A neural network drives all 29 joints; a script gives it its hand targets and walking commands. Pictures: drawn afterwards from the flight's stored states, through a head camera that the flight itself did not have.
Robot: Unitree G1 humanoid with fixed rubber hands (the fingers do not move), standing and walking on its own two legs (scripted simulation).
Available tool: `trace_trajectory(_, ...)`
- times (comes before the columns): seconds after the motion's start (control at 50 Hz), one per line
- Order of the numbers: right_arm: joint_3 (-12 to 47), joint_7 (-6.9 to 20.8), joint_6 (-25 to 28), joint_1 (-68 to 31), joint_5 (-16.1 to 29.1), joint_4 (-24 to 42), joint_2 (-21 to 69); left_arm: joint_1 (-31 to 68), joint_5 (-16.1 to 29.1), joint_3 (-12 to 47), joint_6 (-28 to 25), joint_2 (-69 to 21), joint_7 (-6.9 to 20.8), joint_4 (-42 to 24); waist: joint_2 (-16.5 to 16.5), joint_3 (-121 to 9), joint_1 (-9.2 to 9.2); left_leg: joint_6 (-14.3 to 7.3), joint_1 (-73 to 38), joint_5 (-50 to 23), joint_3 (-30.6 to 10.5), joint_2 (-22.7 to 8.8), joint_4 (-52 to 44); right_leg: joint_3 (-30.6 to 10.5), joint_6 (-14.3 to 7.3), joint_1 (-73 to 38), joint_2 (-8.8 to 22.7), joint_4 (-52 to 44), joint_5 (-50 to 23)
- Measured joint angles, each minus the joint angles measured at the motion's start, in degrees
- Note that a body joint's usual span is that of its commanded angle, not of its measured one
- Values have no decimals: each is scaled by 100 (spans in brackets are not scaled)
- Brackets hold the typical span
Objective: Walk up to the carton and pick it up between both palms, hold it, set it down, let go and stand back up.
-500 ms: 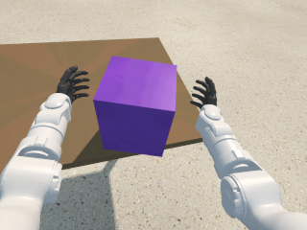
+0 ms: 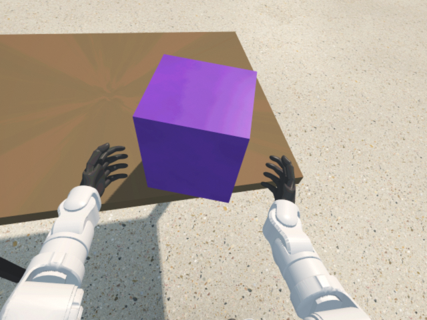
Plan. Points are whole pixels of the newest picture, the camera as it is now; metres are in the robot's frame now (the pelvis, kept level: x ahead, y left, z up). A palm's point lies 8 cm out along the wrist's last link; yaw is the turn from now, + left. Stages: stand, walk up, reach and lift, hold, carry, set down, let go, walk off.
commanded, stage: set down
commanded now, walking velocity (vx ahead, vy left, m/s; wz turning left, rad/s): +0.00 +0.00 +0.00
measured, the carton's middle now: (198, 133) +0.52 +0.03 +0.00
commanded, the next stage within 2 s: none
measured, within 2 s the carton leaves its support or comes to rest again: neither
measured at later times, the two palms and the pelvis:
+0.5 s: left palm (74, 224) +0.31 +0.26 -0.01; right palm (281, 253) +0.25 -0.13 -0.03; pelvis +0.02 +0.03 +0.00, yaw -1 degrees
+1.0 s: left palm (70, 263) +0.24 +0.25 -0.03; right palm (285, 251) +0.25 -0.14 -0.04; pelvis +0.03 +0.02 +0.01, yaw +3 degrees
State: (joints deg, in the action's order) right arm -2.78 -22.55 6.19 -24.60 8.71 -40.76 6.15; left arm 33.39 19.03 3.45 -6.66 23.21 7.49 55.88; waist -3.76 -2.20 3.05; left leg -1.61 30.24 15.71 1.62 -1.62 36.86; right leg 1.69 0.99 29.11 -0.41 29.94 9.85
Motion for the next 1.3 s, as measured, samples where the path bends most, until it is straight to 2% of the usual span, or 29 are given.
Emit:
trace_trajectory(0.12, 43, -135, -3, -437, 73, -197, 29, -45, -105, 19, 178, 153, 1, -372, 27, -85, -12, -18, 108, 131, -97, -26, 257, 93, 27, -7, -25, 78, 63)
trace_trajectory(0.2, 89, -214, 120, -357, 109, -320, 97, -186, -333, -56, 421, 151, 66, -759, 146, 0, -57, -49, -178, 209, -118, -45, 251, 110, 72, -380, -50, -104, 47)
trace_trajectory(0.3, 204, -246, 517, 345, 80, -306, 141, -675, -659, -247, 611, -5, 222, -1313, 317, 223, -144, -81, -760, 289, -63, -58, 114, 51, 124, -1022, -68, -414, 15)
trace_trajectory(0.42, 316, -156, 1168, 1571, -6, -91, 22, -1638, -904, -421, 555, -303, 356, -1948, 491, 689, -271, -115, -1379, 393, 48, -78, 37, -66, 160, -1637, -88, -582, 25)
trace_trajectory(0.54, 272, 92, 1468, 2529, -105, 387, -99, -2486, -721, -264, 227, -409, 311, -2244, 434, 1013, -422, -162, -1438, 450, 90, -57, 156, -111, 176, -1608, -65, -307, 148)
trace_trajectory(0.66, 215, 391, 1320, 2457, -154, 744, -114, -2673, -283, 82, -254, -129, 52, -2289, 179, 954, -566, -148, -1041, 473, 25, -17, 420, -57, 138, -1150, -26, 160, 316)
trace_trajectory(0.72, 219, 510, 1228, 2082, -168, 570, -131, -2637, -250, 187, -326, -19, -51, -2256, 147, 865, -538, -125, -943, 488, -75, -8, 515, 21, 109, -1103, -30, 230, 358)
trace_trajectory(0.8, 164, 646, 1093, 1649, -207, 29, -151, -2683, -415, 243, -120, -44, -104, -2152, 249, 755, -424, -114, -1082, 482, -200, 24, 465, 100, 72, -1323, -34, 116, 373)
trace_trajectory(0.92, 45, 858, 1077, 1881, -309, -400, -218, -3166, -642, 268, 51, -269, -100, -2158, 485, 614, -291, -104, -1584, 446, -207, 94, 132, 53, 99, -1813, 3, -159, 384)
trace_trajectory(1.06, 4, 1113, 1062, 2712, -438, -297, -562, -3586, -691, 254, 70, -452, -108, -2068, 567, 675, -276, -68, -2085, 385, -116, 134, -240, -52, 106, -2151, 42, -236, 454)
trace_trajectory(1.22, 157, 1380, 917, 3227, -411, 96, -864, -3713, -766, 209, 150, -512, -175, -1975, 347, 751, -310, 65, -2178, 228, -74, 111, -556, -100, -29, -2058, 18, -187, 482)
trace_trajectory(1.3, 248, 1508, 872, 3190, -418, 58, -891, -3687, -938, 125, 284, -566, -235, -1919, 243, 734, -321, 140, -2143, 163, -97, 80, -653, -79, -102, -1981, -13, -183, 478)
